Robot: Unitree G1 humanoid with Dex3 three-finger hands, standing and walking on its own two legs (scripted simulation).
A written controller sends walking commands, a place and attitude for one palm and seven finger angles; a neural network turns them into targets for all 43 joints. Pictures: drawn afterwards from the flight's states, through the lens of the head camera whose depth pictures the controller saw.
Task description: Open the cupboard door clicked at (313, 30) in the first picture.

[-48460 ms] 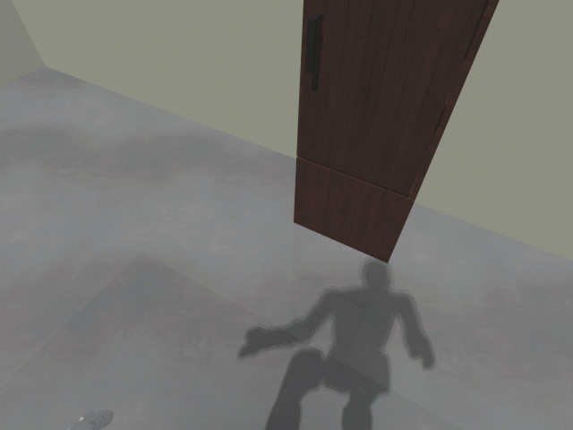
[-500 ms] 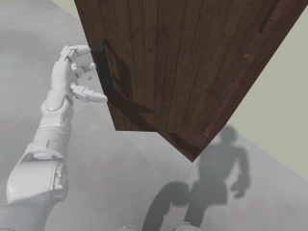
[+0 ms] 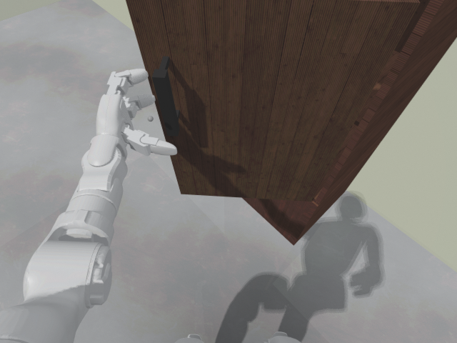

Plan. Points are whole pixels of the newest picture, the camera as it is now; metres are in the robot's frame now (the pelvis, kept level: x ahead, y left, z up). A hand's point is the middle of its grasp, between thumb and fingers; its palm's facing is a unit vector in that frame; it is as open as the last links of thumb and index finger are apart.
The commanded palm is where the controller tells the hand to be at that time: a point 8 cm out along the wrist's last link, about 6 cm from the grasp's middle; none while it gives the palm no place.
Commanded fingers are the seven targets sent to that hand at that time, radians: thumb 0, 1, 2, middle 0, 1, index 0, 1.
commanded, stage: slide the fingers in behind the handle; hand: left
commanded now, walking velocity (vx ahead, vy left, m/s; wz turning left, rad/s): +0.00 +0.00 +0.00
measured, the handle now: (169, 98) +0.52 +0.13 +0.11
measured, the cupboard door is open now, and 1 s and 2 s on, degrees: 43 43 43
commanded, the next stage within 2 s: move the hooked fingers beside the handle in 0.06 s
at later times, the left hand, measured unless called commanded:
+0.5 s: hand (148, 114) +0.48 +0.16 +0.11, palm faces +0.01 -1.00 -0.04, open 15.1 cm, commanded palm +0.46 +0.16 +0.11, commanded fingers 0.00 -0.50 0.30 -0.30 -1.20 -0.30 -1.20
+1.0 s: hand (143, 115) +0.48 +0.17 +0.11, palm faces -0.03 -1.00 -0.02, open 14.7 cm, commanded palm +0.46 +0.19 +0.11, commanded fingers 0.00 -0.50 0.30 -0.30 -1.20 -0.30 -1.20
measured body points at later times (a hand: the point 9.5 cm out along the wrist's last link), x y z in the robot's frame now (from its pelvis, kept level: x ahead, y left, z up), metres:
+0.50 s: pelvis -0.01 +0.00 +0.00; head +0.08 -0.01 +0.44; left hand +0.47 +0.21 +0.12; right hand +0.04 -0.27 -0.13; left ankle -0.02 +0.10 -0.70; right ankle +0.02 -0.11 -0.70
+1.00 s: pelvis +0.00 +0.00 +0.00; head +0.08 +0.00 +0.44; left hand +0.47 +0.22 +0.11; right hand +0.04 -0.27 -0.12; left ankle -0.02 +0.10 -0.70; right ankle +0.02 -0.11 -0.70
